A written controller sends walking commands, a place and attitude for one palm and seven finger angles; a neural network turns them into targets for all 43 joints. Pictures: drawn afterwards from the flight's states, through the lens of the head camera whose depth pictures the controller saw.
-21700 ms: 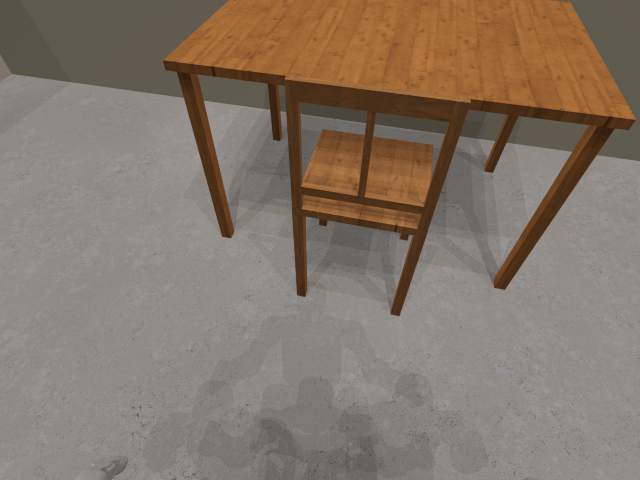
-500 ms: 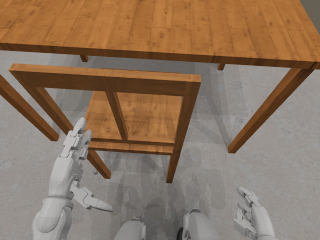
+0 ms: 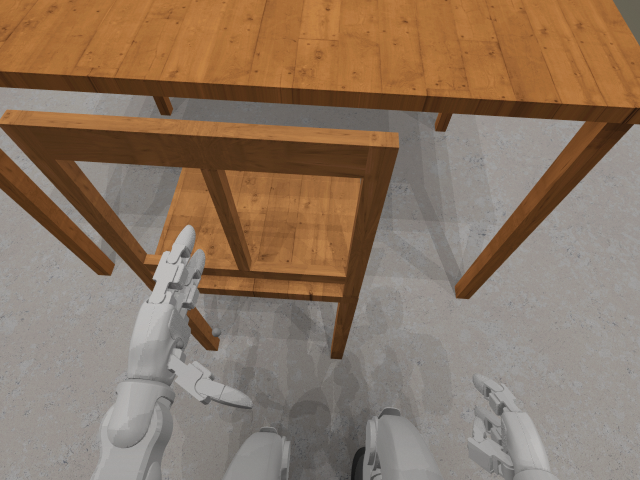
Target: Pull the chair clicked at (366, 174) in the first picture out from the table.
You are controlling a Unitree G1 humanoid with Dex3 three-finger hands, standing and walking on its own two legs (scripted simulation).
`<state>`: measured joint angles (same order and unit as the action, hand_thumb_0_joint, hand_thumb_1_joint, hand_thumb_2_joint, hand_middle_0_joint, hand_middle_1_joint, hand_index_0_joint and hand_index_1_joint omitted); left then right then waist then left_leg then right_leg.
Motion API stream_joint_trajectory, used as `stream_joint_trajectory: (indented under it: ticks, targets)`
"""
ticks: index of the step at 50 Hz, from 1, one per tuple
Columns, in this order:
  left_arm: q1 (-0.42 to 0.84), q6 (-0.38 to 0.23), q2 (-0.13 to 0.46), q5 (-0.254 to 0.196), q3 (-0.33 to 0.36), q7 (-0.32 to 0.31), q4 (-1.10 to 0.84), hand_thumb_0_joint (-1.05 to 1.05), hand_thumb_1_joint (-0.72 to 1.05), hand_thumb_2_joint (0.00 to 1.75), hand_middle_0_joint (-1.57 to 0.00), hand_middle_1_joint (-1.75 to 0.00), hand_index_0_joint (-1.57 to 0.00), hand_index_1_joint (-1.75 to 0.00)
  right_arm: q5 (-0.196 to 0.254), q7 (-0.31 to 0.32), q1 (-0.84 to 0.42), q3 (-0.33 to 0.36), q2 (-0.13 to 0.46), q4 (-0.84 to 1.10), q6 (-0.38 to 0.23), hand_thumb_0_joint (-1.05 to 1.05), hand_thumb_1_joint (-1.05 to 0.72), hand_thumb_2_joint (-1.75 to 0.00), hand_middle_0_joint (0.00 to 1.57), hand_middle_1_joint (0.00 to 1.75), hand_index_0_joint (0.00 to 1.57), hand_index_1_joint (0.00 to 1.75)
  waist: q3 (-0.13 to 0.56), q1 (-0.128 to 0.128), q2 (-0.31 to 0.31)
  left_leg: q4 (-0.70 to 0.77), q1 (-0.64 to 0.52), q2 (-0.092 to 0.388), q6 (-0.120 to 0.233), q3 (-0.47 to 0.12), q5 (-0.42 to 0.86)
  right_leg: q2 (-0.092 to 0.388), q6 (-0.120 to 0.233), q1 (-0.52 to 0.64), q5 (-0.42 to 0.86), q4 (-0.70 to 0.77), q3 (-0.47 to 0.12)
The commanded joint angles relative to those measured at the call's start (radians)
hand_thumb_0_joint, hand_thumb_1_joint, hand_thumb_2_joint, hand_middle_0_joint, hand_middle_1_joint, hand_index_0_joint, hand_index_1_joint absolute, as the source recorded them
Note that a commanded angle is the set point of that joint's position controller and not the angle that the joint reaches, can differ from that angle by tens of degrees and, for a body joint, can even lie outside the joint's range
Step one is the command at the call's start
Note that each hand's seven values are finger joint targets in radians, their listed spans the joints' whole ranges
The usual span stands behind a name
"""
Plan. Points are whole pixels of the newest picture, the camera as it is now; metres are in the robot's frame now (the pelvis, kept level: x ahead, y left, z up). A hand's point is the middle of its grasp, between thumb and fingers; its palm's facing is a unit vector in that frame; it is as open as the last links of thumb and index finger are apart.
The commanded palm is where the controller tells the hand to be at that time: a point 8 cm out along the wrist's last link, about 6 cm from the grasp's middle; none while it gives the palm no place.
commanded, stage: aim the fingers beside a spindle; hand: left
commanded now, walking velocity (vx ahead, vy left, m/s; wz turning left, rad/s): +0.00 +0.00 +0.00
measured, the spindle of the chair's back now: (231, 224) +0.43 +0.14 +0.01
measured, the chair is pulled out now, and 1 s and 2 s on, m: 0.00 0.00 0.00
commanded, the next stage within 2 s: push the fingers through the gap in 0.76 s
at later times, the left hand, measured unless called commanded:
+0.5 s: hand (222, 326) +0.29 +0.13 +0.02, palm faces -0.07 -1.00 -0.01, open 17.0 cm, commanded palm +0.27 +0.18 +0.03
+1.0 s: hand (220, 317) +0.30 +0.13 +0.02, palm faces -0.07 -1.00 -0.01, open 17.0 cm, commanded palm +0.29 +0.18 +0.03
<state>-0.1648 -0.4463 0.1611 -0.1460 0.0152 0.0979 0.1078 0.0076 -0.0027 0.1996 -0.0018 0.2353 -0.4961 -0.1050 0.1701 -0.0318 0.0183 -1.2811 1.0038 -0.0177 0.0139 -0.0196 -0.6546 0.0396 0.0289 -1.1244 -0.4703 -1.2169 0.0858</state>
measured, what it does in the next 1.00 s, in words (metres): stands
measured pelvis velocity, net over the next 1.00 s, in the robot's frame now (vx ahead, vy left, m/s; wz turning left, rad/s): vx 0.00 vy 0.01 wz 0.00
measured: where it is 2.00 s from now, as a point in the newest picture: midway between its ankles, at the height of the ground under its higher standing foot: outside the picture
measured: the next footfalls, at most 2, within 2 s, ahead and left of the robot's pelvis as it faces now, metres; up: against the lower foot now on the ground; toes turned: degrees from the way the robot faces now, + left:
none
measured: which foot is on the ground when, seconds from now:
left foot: down 0.00-1.00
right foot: down 0.00-1.00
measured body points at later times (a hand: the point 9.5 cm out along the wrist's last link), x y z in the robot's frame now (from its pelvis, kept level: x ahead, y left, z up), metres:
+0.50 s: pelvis +0.00 +0.00 +0.00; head +0.11 +0.01 +0.43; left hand +0.29 +0.18 +0.02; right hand +0.17 -0.24 -0.10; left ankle -0.02 +0.11 -0.63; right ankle +0.06 -0.11 -0.63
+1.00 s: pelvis +0.00 +0.01 -0.01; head +0.12 +0.02 +0.43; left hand +0.30 +0.19 +0.02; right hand +0.18 -0.22 -0.10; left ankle -0.02 +0.11 -0.63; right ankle +0.06 -0.11 -0.63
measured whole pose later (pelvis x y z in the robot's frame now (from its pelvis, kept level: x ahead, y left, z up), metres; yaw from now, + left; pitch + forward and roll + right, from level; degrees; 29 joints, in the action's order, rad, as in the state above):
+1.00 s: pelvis +0.00 +0.01 -0.01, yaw +0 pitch +23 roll -2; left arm -0.08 -0.44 0.15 -0.12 -0.02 0.06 0.15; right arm 0.00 -0.01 0.18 0.00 0.23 -0.50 -0.07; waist 0.17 -0.03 0.02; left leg -1.31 1.05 -0.03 0.03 -0.02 -0.67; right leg 0.05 0.01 -1.16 -0.47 -1.23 0.08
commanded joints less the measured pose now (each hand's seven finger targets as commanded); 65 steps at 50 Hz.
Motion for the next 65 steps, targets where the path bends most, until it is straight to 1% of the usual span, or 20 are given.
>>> stream_joint_trajectory:
  ticks: [1, 3, 6, 8, 10, 12, 15, 20, 23, 26, 32, 33, 40, 43, 46, 52, 55, 58, 62, 65]
  targets:
    - [0.124, -0.071, 0.062, -0.003, 0.017, -0.003, -0.198, 0.00, -0.50, 0.30, -0.06, -0.08, -0.06, -0.08, 0.002, 0.007, -0.004, 0.052, 0.130, 0.138, -0.043, 0.00, -0.90, -0.90, 0.20, 0.30, 0.20, 0.30, 0.337, -0.013, -0.005, 0.185, -0.022, -0.006, 0.000, -0.014, 0.343, -0.011, 0.003, 0.393, 0.212, 0.128, -0.066]
    - [0.121, -0.066, 0.041, -0.002, -0.009, -0.006, -0.196, 0.00, -0.50, 0.30, -0.06, -0.08, -0.06, -0.08, 0.003, 0.003, -0.003, 0.051, 0.127, 0.140, -0.040, 0.00, -0.90, -0.90, 0.20, 0.30, 0.20, 0.30, 0.340, -0.013, 0.000, 0.186, -0.025, -0.008, -0.001, -0.015, 0.350, -0.009, 0.004, 0.393, 0.219, 0.125, -0.062]
    - [0.149, -0.058, 0.059, 0.005, 0.015, -0.020, -0.158, 0.00, -0.50, 0.30, -0.06, -0.08, -0.06, -0.08, 0.000, 0.004, 0.000, 0.052, 0.130, 0.134, -0.033, 0.00, -0.90, -0.90, 0.20, 0.30, 0.20, 0.30, 0.341, -0.021, -0.052, 0.164, 0.019, -0.010, 0.004, -0.008, 0.321, -0.008, -0.002, 0.401, 0.211, 0.126, -0.077]
    - [0.170, -0.062, 0.057, 0.010, 0.016, -0.028, -0.153, 0.00, -0.50, 0.30, -0.06, -0.08, -0.06, -0.08, 0.000, 0.003, -0.005, 0.052, 0.129, 0.135, -0.030, 0.00, -0.90, -0.90, 0.20, 0.30, 0.20, 0.30, 0.332, -0.015, -0.030, 0.166, 0.024, -0.012, 0.002, -0.006, 0.308, -0.007, 0.000, 0.391, 0.193, 0.123, -0.078]
    - [0.169, -0.070, 0.103, 0.013, 0.059, -0.040, -0.174, 0.00, -0.50, 0.30, -0.06, -0.08, -0.06, -0.08, -0.002, 0.004, -0.008, 0.053, 0.131, 0.139, -0.027, 0.00, -0.90, -0.90, 0.20, 0.30, 0.20, 0.30, 0.370, 0.006, -0.017, 0.168, 0.019, -0.012, 0.002, -0.005, 0.325, -0.008, 0.005, 0.413, 0.206, 0.115, -0.082]
    - [0.141, -0.073, 0.087, 0.007, 0.054, -0.042, -0.201, 0.00, -0.50, 0.30, -0.06, -0.08, -0.06, -0.08, -0.001, 0.001, -0.004, 0.053, 0.123, 0.146, -0.023, 0.00, -0.90, -0.90, 0.20, 0.30, 0.20, 0.30, 0.394, 0.013, -0.010, 0.179, -0.002, -0.013, -0.002, -0.002, 0.355, -0.007, 0.005, 0.442, 0.246, 0.115, -0.080]
    - [0.120, -0.066, 0.086, -0.001, 0.056, -0.038, -0.164, 0.00, -0.50, 0.30, -0.06, -0.08, -0.06, -0.08, 0.002, 0.002, -0.005, 0.050, 0.126, 0.141, -0.017, 0.00, -0.90, -0.90, 0.20, 0.30, 0.20, 0.30, 0.355, -0.005, -0.062, 0.175, 0.027, -0.011, 0.004, -0.002, 0.326, -0.010, 0.000, 0.441, 0.223, 0.134, -0.083]
    - [0.184, -0.064, 0.049, 0.005, -0.004, -0.018, -0.153, 0.00, -0.50, 0.30, -0.06, -0.08, -0.06, -0.08, 0.004, 0.007, -0.008, 0.050, 0.133, 0.133, -0.021, 0.00, -0.90, -0.90, 0.20, 0.30, 0.20, 0.30, 0.308, -0.033, -0.040, 0.171, 0.016, -0.007, 0.005, -0.011, 0.298, -0.009, -0.001, 0.369, 0.173, 0.136, -0.073]
    - [0.188, -0.070, 0.061, 0.000, 0.014, -0.016, -0.152, 0.00, -0.50, 0.30, -0.06, -0.08, -0.06, -0.08, 0.002, 0.010, -0.002, 0.052, 0.135, 0.129, -0.025, 0.00, -0.90, -0.90, 0.20, 0.30, 0.20, 0.30, 0.343, -0.020, -0.037, 0.169, 0.012, -0.010, 0.004, -0.012, 0.308, -0.007, -0.001, 0.383, 0.183, 0.127, -0.073]
    - [0.210, -0.071, 0.058, 0.010, 0.000, -0.024, -0.176, 0.00, -0.50, 0.30, -0.06, -0.08, -0.06, -0.08, 0.000, 0.008, -0.007, 0.051, 0.133, 0.132, -0.024, 0.00, -0.90, -0.90, 0.20, 0.30, 0.20, 0.30, 0.360, -0.015, 0.012, 0.177, -0.025, -0.009, 0.000, -0.017, 0.342, -0.008, 0.004, 0.362, 0.199, 0.115, -0.062]
    - [0.130, -0.053, 0.060, 0.014, 0.019, -0.045, -0.172, 0.00, -0.50, 0.30, -0.06, -0.08, -0.06, -0.08, 0.001, 0.000, -0.001, 0.053, 0.130, 0.142, -0.008, 0.00, -0.90, -0.90, 0.20, 0.30, 0.20, 0.30, 0.377, 0.002, -0.008, 0.188, -0.034, -0.007, -0.007, -0.016, 0.397, -0.009, 0.006, 0.404, 0.262, 0.108, -0.054]
    - [0.140, -0.049, 0.044, 0.014, -0.002, -0.045, -0.169, 0.00, -0.50, 0.30, -0.06, -0.08, -0.06, -0.08, 0.001, -0.001, -0.002, 0.051, 0.128, 0.142, -0.006, 0.00, -0.90, -0.90, 0.20, 0.30, 0.20, 0.30, 0.363, -0.011, -0.027, 0.187, -0.031, -0.006, -0.005, -0.017, 0.390, -0.010, 0.004, 0.399, 0.262, 0.113, -0.054]
    - [0.174, -0.058, 0.049, 0.020, -0.007, -0.044, -0.180, 0.00, -0.50, 0.30, -0.06, -0.08, -0.06, -0.08, 0.000, 0.005, -0.005, 0.052, 0.131, 0.142, -0.004, 0.00, -0.90, -0.90, 0.20, 0.30, 0.20, 0.30, 0.339, -0.024, -0.030, 0.180, -0.027, -0.003, -0.004, -0.024, 0.368, -0.012, 0.005, 0.362, 0.230, 0.111, -0.050]
    - [0.154, -0.067, 0.044, 0.017, -0.009, -0.044, -0.194, 0.00, -0.50, 0.30, -0.06, -0.08, -0.06, -0.08, -0.001, 0.004, -0.003, 0.052, 0.128, 0.140, -0.007, 0.00, -0.90, -0.90, 0.20, 0.30, 0.20, 0.30, 0.360, -0.013, -0.004, 0.184, -0.047, -0.005, -0.010, -0.026, 0.394, -0.011, 0.008, 0.370, 0.245, 0.106, -0.047]
    - [0.230, -0.068, 0.060, 0.024, -0.001, -0.044, -0.175, 0.00, -0.50, 0.30, -0.06, -0.08, -0.06, -0.08, -0.003, 0.006, -0.003, 0.050, 0.134, 0.124, -0.004, 0.00, -0.90, -0.90, 0.20, 0.30, 0.20, 0.30, 0.344, -0.029, 0.000, 0.174, -0.041, -0.002, -0.010, -0.031, 0.387, -0.013, 0.006, 0.336, 0.231, 0.101, -0.046]
    - [0.277, -0.043, 0.023, 0.031, -0.041, -0.051, -0.170, 0.00, -0.50, 0.30, -0.06, -0.08, -0.06, -0.08, -0.003, 0.003, 0.008, 0.055, 0.136, 0.120, 0.001, 0.00, -0.90, -0.90, 0.20, 0.30, 0.20, 0.30, 0.387, -0.030, 0.024, 0.181, -0.106, 0.006, -0.025, -0.048, 0.475, -0.011, 0.008, 0.319, 0.263, 0.088, -0.032]
    - [0.266, -0.023, 0.047, 0.033, -0.007, -0.065, -0.113, 0.00, -0.50, 0.30, -0.06, -0.08, -0.06, -0.08, -0.002, 0.003, 0.010, 0.053, 0.139, 0.120, 0.012, 0.00, -0.90, -0.90, 0.20, 0.30, 0.20, 0.30, 0.377, -0.025, -0.014, 0.183, -0.068, 0.002, -0.018, -0.040, 0.447, -0.013, 0.008, 0.345, 0.267, 0.098, -0.037]
    - [0.314, -0.018, 0.027, 0.039, -0.019, -0.076, -0.098, 0.00, -0.50, 0.30, -0.06, -0.08, -0.06, -0.08, -0.002, 0.001, 0.010, 0.051, 0.134, 0.119, 0.018, 0.00, -0.90, -0.90, 0.20, 0.30, 0.20, 0.30, 0.368, -0.027, -0.010, 0.193, -0.067, 0.001, -0.020, -0.038, 0.427, -0.011, 0.007, 0.347, 0.253, 0.102, -0.036]
    - [0.391, -0.029, 0.059, 0.037, 0.023, -0.086, -0.063, 0.00, -0.50, 0.30, -0.06, -0.08, -0.06, -0.08, -0.005, 0.006, 0.012, 0.050, 0.135, 0.107, 0.023, 0.00, -0.90, -0.90, 0.20, 0.30, 0.20, 0.30, 0.383, -0.029, -0.027, 0.186, -0.037, -0.005, -0.012, -0.023, 0.387, -0.009, 0.004, 0.377, 0.251, 0.111, -0.052]
    - [0.417, -0.040, 0.065, 0.037, 0.025, -0.083, -0.047, 0.00, -0.50, 0.30, -0.06, -0.08, -0.06, -0.08, -0.005, 0.007, 0.018, 0.050, 0.137, 0.099, 0.023, 0.00, -0.90, -0.90, 0.20, 0.30, 0.20, 0.30, 0.392, -0.027, 0.000, 0.193, -0.056, -0.002, -0.015, -0.026, 0.416, -0.009, 0.008, 0.374, 0.271, 0.109, -0.050]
